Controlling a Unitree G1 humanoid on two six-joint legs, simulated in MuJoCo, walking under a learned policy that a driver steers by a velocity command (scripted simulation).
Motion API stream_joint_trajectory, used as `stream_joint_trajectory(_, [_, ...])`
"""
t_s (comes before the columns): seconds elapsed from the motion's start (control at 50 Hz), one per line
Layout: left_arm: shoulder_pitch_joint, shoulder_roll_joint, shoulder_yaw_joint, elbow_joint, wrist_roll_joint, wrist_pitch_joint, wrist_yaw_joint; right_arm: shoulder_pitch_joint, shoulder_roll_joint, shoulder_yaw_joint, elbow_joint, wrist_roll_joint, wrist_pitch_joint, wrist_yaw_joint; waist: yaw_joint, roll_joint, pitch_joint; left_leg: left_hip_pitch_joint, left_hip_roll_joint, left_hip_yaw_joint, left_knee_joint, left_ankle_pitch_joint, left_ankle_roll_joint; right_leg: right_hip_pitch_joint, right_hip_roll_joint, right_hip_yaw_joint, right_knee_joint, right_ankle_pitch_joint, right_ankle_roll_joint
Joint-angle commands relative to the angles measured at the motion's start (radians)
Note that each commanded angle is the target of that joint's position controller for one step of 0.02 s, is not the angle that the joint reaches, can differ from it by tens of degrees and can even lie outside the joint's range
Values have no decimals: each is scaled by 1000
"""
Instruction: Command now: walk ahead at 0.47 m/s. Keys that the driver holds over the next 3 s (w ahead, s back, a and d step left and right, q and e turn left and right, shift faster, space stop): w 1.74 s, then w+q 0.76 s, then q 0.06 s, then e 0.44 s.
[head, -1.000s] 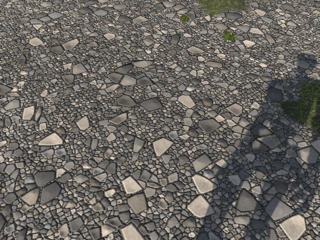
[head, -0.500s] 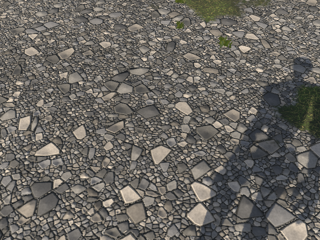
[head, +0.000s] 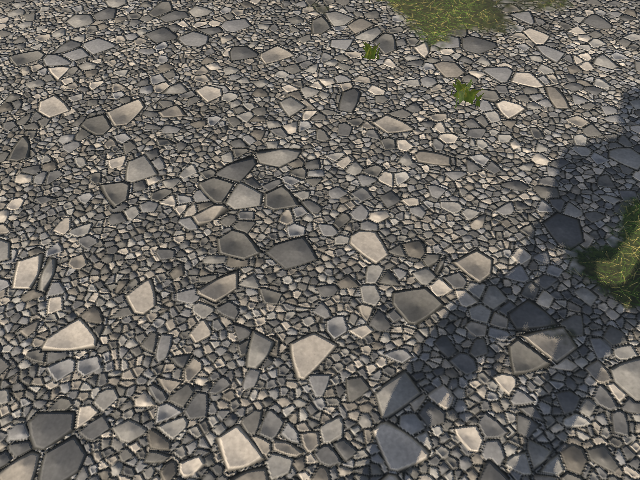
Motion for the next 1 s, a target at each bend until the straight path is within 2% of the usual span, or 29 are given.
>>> stream_joint_trajectory(0.02, [61,116,12,-25,-1,-15,3,-104,-11,4,-75,5,-1,5,-4,-91,130,-90,-9,30,-163,83,-16,-36,-254,151,-126,360,-115])
stream_joint_trajectory(0.1, [91,133,15,-12,-2,-20,9,-203,-18,8,-117,13,-6,5,13,-112,136,-8,-42,64,-334,128,14,18,-266,113,-110,482,-111])
stream_joint_trajectory(0.14, [80,144,19,-9,2,-20,12,-200,-32,2,-125,12,-12,0,-2,-112,128,37,-59,70,-377,97,46,71,-283,100,-64,608,-104])
stream_joint_trajectory(0.18, [50,169,27,-11,7,-18,16,-96,-58,-14,-99,11,-21,-12,-54,-123,61,171,-109,86,-397,23,84,117,-285,74,88,892,-84])
stream_joint_trajectory(0.2, [38,181,31,-11,10,-12,16,33,-77,-27,-58,11,-28,-20,-105,-118,-7,299,-140,94,-430,9,103,119,-271,60,244,959,-72])
stream_joint_trajectory(0.22, [25,183,31,-15,5,-7,14,196,-104,-43,-3,0,-36,-28,-170,-96,-91,513,-123,73,-482,38,124,25,-237,37,452,856,-55])
stream_joint_trajectory(0.24, [42,141,20,-42,-3,-5,9,357,-191,-67,24,-25,-41,-37,-208,5,-214,751,113,-191,-496,-100,170,-180,-178,3,769,471,-40])
stream_joint_trajectory(0.26, [163,42,9,-50,-41,-1,-7,356,-251,-80,23,-26,-34,-26,-129,214,-308,949,358,-723,-663,-194,321,-521,23,44,1127,-291,-9])
stream_joint_trajectory(0.28, [45,133,29,-66,-19,3,-4,239,-207,-72,7,7,-25,-19,-104,47,-212,839,296,-699,-726,-324,273,-610,-48,161,1166,-200,-31])
stream_joint_trajectory(0.3, [-58,145,34,-101,-12,-2,-9,139,-142,-52,-11,17,-29,-17,-80,10,-75,682,267,-533,-750,-283,234,-628,-94,151,1113,-95,-34])
stream_joint_trajectory(0.32, [-90,130,33,-105,-9,-5,-10,104,-93,-37,-9,13,-39,-14,-53,-38,-17,571,225,-430,-780,-147,206,-587,-126,148,1054,-39,-34])
stream_joint_trajectory(0.36, [-61,94,32,-95,17,18,-18,123,-36,-16,20,15,-52,-25,0,-14,9,453,154,-278,-804,6,159,-492,-159,143,965,-19,-16])
stream_joint_trajectory(0.38, [-57,83,32,-96,20,30,-22,155,-36,-13,33,16,-59,-29,8,-4,12,439,144,-247,-810,68,157,-476,-160,134,940,-18,-6])
stream_joint_trajectory(0.42, [-99,83,33,-114,23,46,-30,202,-67,-14,49,19,-70,-34,16,1,32,436,128,-192,-826,142,159,-517,-169,113,891,3,12])
stream_joint_trajectory(0.48, [-246,103,34,-167,21,58,-37,258,-86,-13,57,20,-70,-33,-7,9,74,468,110,-147,-862,164,155,-633,-189,84,779,108,39])
stream_joint_trajectory(0.58, [-439,93,21,-233,5,53,-41,345,-80,-2,70,21,-68,-34,-57,27,93,549,81,-77,-852,325,127,-645,-159,30,513,245,54])
stream_joint_trajectory(0.68, [-546,104,19,-276,3,40,-39,406,-91,-2,96,10,-64,-45,-82,42,107,707,124,-63,-795,455,138,-641,-122,7,367,215,13])
stream_joint_trajectory(0.72, [-519,117,25,-277,4,32,-35,380,-105,-6,96,6,-62,-52,-53,46,95,745,140,-49,-729,618,129,-574,-94,-2,324,141,-19])
stream_joint_trajectory(0.74, [-465,128,32,-263,4,27,-29,362,-117,-9,94,4,-61,-54,-25,54,65,750,141,-38,-659,758,119,-493,-64,-14,309,99,-38])
stream_joint_trajectory(0.76, [-356,146,43,-229,6,21,-22,348,-129,-13,94,2,-58,-55,21,56,8,749,132,-28,-533,854,107,-373,-31,-22,282,77,-58])
stream_joint_trajectory(0.78, [-184,167,58,-170,14,12,-13,326,-130,-13,88,8,-53,-53,95,29,-79,680,97,2,-340,803,88,-165,-23,-21,219,131,-82])
stream_joint_trajectory(0.8, [-9,243,80,-133,41,5,-3,322,-98,-2,58,21,-53,-49,149,-47,-200,467,50,30,-51,473,70,103,-216,184,217,66,-132])
stream_joint_trajectory(0.82, [28,331,102,-128,49,10,-9,448,2,12,44,61,-51,-35,82,-279,-309,100,-154,47,331,-320,29,348,-504,701,105,13,-280])
stream_joint_trajectory(0.84, [-58,289,96,-139,9,24,-18,374,-93,-12,47,36,-47,-38,67,-124,-263,15,-115,-106,403,-321,48,269,-458,746,37,-62,-255])
stream_joint_trajectory(0.86, [-166,229,77,-155,-2,23,-20,280,-94,-15,15,30,-50,-35,31,-91,-110,-25,-67,-103,372,-227,52,122,-429,577,17,-54,-218])
stream_joint_trajectory(0.88, [-211,172,62,-157,1,15,-24,234,-80,-12,6,25,-55,-33,11,-41,-37,0,-34,-99,315,-165,50,5,-384,473,-20,52,-187])
stream_joint_trajectory(0.92, [-212,113,41,-131,-2,2,-15,248,-47,-12,13,-1,-32,-24,-44,-66,1,90,5,-93,218,-126,33,-123,-303,324,-59,164,-129])
stream_joint_trajectory(0.96, [-154,126,39,-106,-4,-12,-9,251,-29,-11,12,-7,-11,-13,-58,-74,1,106,6,-73,179,-112,15,-142,-284,271,-74,260,-127])
stream_joint_trajectory(1.0, [-118,160,44,-95,-7,-18,-7,188,-33,-12,-10,-9,2,-7,-61,-74,26,49,20,-54,131,-64,-2,-143,-271,230,-100,274,-128])
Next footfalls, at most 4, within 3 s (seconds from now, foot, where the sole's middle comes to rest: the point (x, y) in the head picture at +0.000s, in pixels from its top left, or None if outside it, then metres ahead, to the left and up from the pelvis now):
0.22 left None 0.31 0.10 -0.78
0.78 right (384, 423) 0.63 -0.07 -0.78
1.36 left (309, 305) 0.94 0.10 -0.78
1.94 right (375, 215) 1.25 -0.07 -0.78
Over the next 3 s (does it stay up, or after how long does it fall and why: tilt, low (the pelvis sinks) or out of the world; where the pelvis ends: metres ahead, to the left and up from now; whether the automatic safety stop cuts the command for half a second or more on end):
stays up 1.52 0.14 -0.01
